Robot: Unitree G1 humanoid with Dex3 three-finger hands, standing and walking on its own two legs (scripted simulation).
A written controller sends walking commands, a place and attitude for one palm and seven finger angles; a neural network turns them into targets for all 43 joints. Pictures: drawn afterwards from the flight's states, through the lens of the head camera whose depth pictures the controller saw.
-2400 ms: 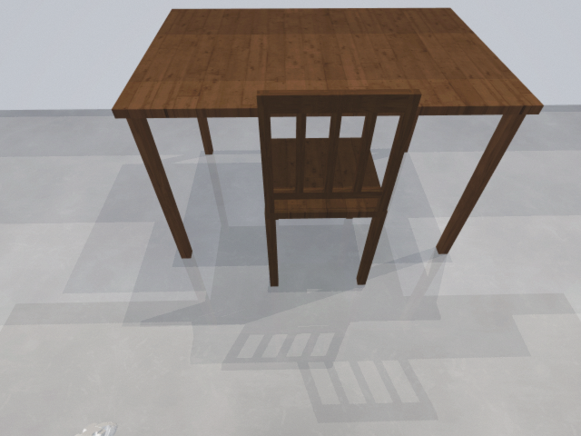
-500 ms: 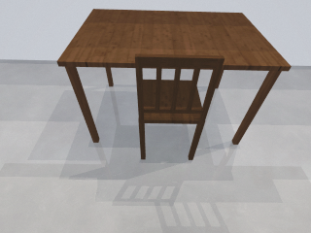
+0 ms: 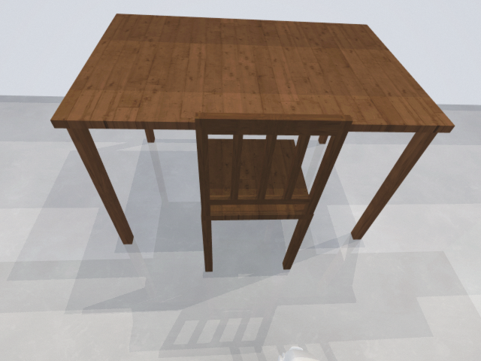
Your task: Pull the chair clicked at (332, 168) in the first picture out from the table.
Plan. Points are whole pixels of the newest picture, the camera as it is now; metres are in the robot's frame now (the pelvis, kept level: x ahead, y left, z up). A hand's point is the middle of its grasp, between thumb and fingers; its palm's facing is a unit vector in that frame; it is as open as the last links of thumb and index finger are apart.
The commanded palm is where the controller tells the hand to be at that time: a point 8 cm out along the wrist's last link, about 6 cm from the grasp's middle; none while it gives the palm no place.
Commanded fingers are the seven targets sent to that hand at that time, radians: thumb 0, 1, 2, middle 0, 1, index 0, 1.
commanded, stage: take the last steps up to it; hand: left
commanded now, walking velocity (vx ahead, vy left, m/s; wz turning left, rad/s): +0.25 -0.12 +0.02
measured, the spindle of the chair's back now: (265, 168) +0.63 -0.04 -0.12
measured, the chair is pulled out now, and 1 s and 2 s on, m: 0.00 0.00 0.00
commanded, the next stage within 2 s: come to a stop and stand still in 0.24 s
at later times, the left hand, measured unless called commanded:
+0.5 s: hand (183, 350) +0.18 +0.12 -0.19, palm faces +0.09 -0.98 -0.16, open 7.2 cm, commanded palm none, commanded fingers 0.00 0.90 0.90 -0.20 -0.30 -0.20 -0.30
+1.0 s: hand out of the picture +0.13 +0.08 -0.17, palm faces +0.10 -0.97 -0.23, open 7.4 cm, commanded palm none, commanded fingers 0.00 0.90 0.90 -0.20 -0.30 -0.20 -0.30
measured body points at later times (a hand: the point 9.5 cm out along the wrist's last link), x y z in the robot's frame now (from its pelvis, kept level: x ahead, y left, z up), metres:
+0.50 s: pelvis +0.16 -0.06 -0.01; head +0.18 -0.04 +0.44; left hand +0.18 +0.17 -0.18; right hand +0.22 -0.29 -0.16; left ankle +0.20 +0.03 -0.75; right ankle +0.17 -0.16 -0.74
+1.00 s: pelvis +0.15 -0.10 +0.00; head +0.15 -0.12 +0.45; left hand +0.13 +0.13 -0.15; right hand +0.21 -0.33 -0.17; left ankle +0.15 +0.03 -0.72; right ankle +0.15 -0.20 -0.74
